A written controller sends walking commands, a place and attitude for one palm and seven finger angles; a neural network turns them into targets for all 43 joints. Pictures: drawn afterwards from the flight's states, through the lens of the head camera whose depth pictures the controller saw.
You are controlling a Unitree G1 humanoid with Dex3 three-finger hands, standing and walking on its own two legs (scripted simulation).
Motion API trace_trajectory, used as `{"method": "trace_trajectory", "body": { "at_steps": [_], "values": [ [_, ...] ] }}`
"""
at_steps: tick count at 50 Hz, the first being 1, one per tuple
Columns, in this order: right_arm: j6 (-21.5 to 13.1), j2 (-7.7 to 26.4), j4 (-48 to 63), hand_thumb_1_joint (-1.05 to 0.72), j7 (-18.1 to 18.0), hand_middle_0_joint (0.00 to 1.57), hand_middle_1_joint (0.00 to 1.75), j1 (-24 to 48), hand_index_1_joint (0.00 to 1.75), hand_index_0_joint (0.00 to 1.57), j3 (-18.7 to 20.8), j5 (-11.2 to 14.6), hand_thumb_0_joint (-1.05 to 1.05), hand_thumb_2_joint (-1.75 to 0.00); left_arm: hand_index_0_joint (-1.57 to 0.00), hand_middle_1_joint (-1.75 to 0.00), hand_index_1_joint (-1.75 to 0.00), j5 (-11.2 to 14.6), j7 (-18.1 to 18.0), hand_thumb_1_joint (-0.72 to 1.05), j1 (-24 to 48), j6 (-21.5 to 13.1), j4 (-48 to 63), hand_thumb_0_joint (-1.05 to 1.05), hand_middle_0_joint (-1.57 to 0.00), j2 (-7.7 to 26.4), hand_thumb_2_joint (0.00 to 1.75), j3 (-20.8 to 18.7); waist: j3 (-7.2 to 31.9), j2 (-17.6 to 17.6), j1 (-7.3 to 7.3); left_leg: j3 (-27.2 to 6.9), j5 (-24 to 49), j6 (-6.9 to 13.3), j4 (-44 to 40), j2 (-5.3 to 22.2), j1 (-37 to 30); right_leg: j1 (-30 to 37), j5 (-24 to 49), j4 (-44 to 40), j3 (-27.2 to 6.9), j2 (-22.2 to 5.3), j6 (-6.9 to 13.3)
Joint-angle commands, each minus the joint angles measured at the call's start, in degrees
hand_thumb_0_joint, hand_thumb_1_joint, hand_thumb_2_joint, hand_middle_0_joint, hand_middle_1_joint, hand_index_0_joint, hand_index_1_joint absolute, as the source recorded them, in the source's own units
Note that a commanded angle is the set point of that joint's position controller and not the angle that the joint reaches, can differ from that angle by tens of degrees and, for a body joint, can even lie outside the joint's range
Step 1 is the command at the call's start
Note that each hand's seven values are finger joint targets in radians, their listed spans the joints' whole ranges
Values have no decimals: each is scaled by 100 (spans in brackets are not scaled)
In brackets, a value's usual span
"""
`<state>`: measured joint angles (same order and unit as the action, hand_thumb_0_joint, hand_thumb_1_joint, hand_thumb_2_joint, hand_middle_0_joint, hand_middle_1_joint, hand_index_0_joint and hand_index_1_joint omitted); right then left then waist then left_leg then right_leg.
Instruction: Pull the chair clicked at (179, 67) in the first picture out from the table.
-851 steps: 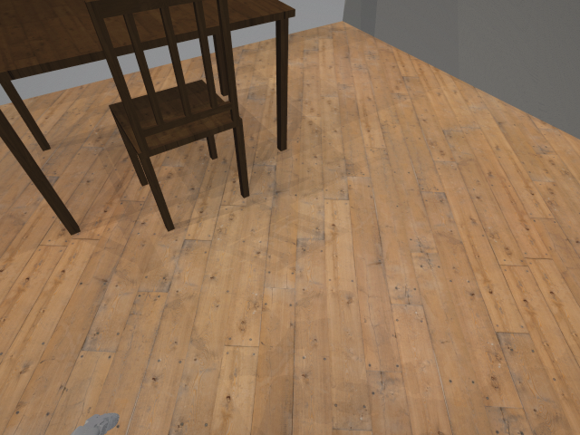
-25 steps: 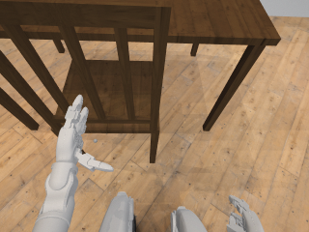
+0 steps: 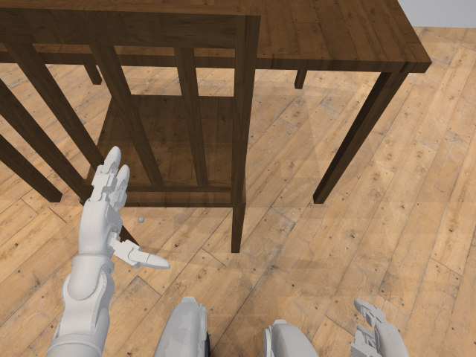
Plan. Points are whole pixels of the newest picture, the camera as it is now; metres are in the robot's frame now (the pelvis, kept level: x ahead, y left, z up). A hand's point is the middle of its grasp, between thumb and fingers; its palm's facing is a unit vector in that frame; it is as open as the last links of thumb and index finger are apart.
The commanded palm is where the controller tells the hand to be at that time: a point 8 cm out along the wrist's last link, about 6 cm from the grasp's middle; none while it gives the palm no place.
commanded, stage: aim the fingers beside a spindle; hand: left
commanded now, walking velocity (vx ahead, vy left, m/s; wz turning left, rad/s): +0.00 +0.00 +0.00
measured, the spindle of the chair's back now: (137, 132) +0.48 +0.20 +0.05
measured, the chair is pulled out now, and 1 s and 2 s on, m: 0.00 -0.02 -0.08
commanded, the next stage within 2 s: push the fingers through the gap in 0.06 s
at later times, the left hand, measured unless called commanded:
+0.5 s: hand (148, 203) +0.36 +0.16 +0.02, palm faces -0.01 -1.00 -0.02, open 16.9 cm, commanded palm +0.34 +0.22 +0.02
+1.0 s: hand (149, 188) +0.39 +0.17 +0.02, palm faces +0.03 -1.00 -0.04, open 16.6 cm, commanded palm +0.38 +0.21 +0.02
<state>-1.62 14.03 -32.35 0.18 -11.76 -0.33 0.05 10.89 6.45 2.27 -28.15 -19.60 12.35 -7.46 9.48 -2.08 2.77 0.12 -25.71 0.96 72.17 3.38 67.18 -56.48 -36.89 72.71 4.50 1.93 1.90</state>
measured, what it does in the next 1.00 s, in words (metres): stands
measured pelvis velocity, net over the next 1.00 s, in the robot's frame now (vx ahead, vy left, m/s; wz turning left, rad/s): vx -0.02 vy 0.00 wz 0.00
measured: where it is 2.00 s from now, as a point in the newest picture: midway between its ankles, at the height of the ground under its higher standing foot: outside the picture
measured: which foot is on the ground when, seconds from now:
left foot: down 0.00-1.00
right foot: down 0.00-1.00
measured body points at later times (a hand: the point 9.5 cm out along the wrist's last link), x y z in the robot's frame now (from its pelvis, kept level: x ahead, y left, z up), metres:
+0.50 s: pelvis +0.00 +0.00 -0.01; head +0.10 +0.02 +0.43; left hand +0.35 +0.22 +0.02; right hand +0.13 -0.25 -0.11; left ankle +0.08 +0.11 -0.62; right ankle -0.02 -0.10 -0.62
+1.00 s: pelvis -0.02 +0.00 -0.01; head +0.10 +0.02 +0.42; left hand +0.38 +0.22 +0.02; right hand +0.10 -0.25 -0.13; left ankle +0.08 +0.11 -0.62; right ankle -0.02 -0.10 -0.62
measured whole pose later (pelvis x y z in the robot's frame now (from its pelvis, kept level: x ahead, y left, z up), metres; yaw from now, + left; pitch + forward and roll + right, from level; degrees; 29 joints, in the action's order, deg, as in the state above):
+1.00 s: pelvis -0.02 +0.00 -0.01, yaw +0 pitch +22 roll -4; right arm -1.4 14.4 -36.5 -0.4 -13.0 -1.1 -0.5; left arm 8.1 5.1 24.0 -28.5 -40.4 14.5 -10.3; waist 8.6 -2.4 4.0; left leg -0.9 -24.6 1.2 74.4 3.2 72.1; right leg -61.0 -36.2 75.1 5.5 1.9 1.8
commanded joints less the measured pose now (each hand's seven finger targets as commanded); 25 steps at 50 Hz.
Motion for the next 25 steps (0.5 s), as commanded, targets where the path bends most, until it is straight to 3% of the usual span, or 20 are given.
{"method": "trace_trajectory", "body": {
  "at_steps": [1,3,7,10,12,13,17,19,25],
  "values": [
    [-200,806,716,-90,-71,20,30,-49,30,20,336,66,0,-90,-6,-8,-8,60,88,-50,820,-217,829,0,-6,542,30,-83,1757,23,100,-276,934,114,-719,-138,-2295,8,1626,-1280,-286,10,-76],
    [-188,831,697,-90,-89,20,30,-66,30,20,329,73,0,-90,-6,-8,-8,74,112,-50,1011,-171,651,0,-6,568,30,-121,1642,180,130,-276,771,126,-696,-151,-2113,-21,1485,-1307,-297,16,-81],
    [-225,801,752,-90,-103,20,30,-17,30,20,330,56,0,-90,-6,-8,-8,83,56,-50,1221,-335,1114,0,-6,680,30,-196,1949,-134,60,-290,937,120,-681,-145,-2394,-31,1550,-1245,-307,9,-52],
    [-259,792,680,-90,-130,20,30,-33,30,20,319,12,0,-90,-6,-8,-8,50,-73,-50,1505,-499,1313,0,-6,998,30,-495,2158,-243,36,-300,1031,118,-619,-135,-2459,-24,1577,-1167,-325,27,-51],
    [-270,776,591,-90,-122,20,30,-32,30,20,295,-3,0,-90,-6,-8,-8,7,-104,-50,1805,-535,1107,0,-6,938,30,-426,2009,-212,132,-314,864,117,-569,-131,-2331,-185,1408,-1161,-326,32,-62],
    [-270,788,566,-90,-123,20,30,-45,30,20,301,-5,0,-90,-6,-8,-8,1,-116,-50,1747,-526,957,0,-6,1012,30,-546,1989,-215,89,-306,810,107,-561,-130,-2268,-189,1345,-1161,-334,42,-53],
    [-230,851,564,-90,-114,20,30,-81,30,20,299,34,0,-90,-6,-8,-8,-33,22,-50,1917,-299,492,0,-6,757,30,-241,1950,-324,154,-330,599,91,-636,-140,-2322,-342,1171,-1211,-302,39,-41],
    [-216,889,583,-90,-125,20,30,-131,30,20,307,59,0,-90,-6,-8,-8,14,104,-50,2021,-130,362,0,-6,661,30,-134,2015,-207,214,-361,655,107,-669,-130,-2410,-290,1244,-1257,-278,35,-44],
    [-173,892,554,-90,-133,20,30,-238,30,20,323,59,0,-90,-6,-8,-8,11,-40,-50,2419,-75,482,0,-6,916,30,-398,2230,-221,134,-390,1104,93,-684,-109,-2657,-227,1599,-1195,-233,24,-44]
  ]
}}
